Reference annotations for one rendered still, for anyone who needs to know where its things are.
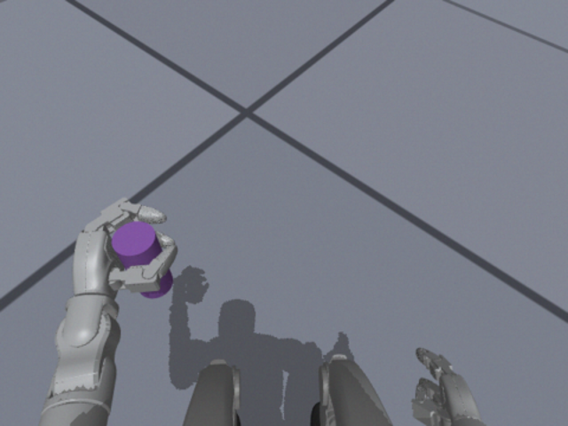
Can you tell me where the left robot hand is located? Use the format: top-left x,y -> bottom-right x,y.
72,197 -> 178,300

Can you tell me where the can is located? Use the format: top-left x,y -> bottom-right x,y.
112,221 -> 173,298

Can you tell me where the right robot hand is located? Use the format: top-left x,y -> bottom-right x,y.
412,348 -> 482,426

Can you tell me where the left robot arm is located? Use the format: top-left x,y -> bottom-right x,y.
38,293 -> 121,426

